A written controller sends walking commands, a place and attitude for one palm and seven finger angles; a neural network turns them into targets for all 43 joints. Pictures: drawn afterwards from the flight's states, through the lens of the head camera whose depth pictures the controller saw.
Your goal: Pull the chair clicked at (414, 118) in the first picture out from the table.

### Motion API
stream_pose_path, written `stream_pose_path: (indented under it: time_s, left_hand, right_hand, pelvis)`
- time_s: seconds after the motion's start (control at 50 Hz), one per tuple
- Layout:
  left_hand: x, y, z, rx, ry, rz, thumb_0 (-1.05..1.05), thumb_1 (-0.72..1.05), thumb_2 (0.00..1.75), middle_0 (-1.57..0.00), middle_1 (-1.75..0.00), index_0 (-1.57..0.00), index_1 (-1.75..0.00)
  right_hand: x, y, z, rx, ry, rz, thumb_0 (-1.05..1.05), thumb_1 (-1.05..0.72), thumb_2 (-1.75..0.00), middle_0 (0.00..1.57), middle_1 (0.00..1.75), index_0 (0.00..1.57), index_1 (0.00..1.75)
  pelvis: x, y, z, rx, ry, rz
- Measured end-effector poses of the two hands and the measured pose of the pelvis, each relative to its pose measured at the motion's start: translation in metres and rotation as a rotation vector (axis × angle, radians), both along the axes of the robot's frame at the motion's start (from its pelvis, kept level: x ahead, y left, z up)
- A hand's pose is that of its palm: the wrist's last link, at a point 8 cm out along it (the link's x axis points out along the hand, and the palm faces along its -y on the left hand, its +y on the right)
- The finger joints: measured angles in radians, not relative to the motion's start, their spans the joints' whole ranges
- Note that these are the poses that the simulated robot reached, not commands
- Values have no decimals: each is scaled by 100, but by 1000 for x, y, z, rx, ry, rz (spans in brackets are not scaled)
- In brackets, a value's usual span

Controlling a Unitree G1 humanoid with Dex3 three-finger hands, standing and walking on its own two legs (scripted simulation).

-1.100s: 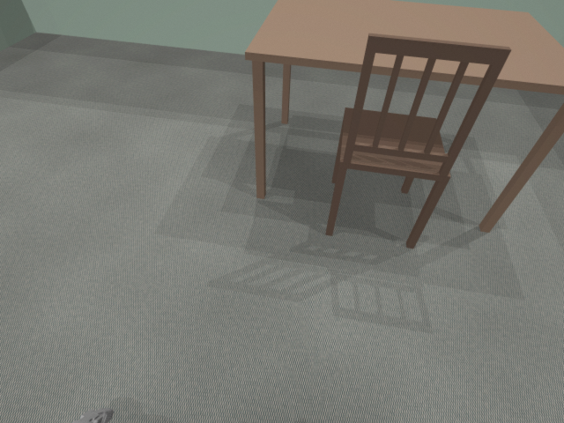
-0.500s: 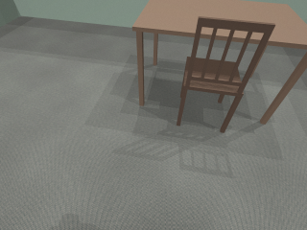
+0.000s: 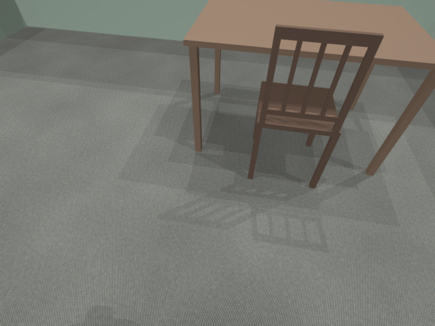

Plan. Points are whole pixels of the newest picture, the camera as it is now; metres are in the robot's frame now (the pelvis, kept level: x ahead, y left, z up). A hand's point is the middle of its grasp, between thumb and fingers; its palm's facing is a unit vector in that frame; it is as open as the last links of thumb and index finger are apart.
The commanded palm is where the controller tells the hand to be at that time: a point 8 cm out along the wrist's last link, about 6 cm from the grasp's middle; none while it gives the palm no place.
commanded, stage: look at it before walking up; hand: left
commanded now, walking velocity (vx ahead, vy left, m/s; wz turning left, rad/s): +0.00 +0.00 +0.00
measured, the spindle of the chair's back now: (312, 81) +1.07 -0.34 -0.09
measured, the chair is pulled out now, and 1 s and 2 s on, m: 0.00 0.00 0.00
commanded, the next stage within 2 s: walk to a spot facing it in 0.34 s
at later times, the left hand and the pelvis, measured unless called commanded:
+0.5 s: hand out of the picture +0.08 +0.25 -0.16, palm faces -0.03 -0.94 -0.33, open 7.4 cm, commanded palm none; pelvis +0.01 +0.00 +0.00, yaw +0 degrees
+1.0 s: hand out of the picture +0.06 +0.15 -0.16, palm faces -0.18 -0.95 -0.27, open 7.4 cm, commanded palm none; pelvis -0.01 -0.04 -0.01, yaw -15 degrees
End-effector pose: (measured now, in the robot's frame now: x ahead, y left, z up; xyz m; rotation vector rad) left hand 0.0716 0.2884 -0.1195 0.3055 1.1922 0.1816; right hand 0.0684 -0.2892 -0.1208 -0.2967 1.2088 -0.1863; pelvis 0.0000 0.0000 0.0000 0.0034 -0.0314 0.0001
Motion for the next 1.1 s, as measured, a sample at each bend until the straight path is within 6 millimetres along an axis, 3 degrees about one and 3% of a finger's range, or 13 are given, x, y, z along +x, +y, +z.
stream_pose_path:
  time_s: [0.58,0.74,0.86,0.98,1.1]
  left_hand:
    - [1,3,-5,3,44,2,1,90,90,-20,-30,-20,-30]
    - [-1,-27,-20,-28,105,-59,1,91,90,-20,-30,-20,-30]
    - [-1,-65,-24,-28,100,-110,1,91,90,-20,-30,-20,-30]
    - [-9,-93,-11,-48,114,-119,1,90,90,-20,-30,-20,-30]
    - [0,-104,-5,-59,133,-178,1,90,90,-20,-30,-20,-30]
  right_hand:
    - [9,5,0,-8,-14,-24,1,-91,-90,20,30,20,30]
    - [-19,18,-23,66,-27,-125,0,-91,-90,20,30,20,30]
    - [-50,6,-53,133,4,-215,1,-91,-90,20,30,20,30]
    - [-68,-7,-38,140,33,-271,1,-91,-90,20,30,20,30]
    - [-76,-23,-23,100,-10,-344,1,-91,-90,20,30,20,30]
  pelvis:
    - [6,3,-1,1,9,-37]
    - [-3,-6,-13,36,8,-135]
    - [-7,-28,-27,30,5,-200]
    - [-12,-41,-10,43,24,-247]
    - [-13,-43,-1,47,48,-316]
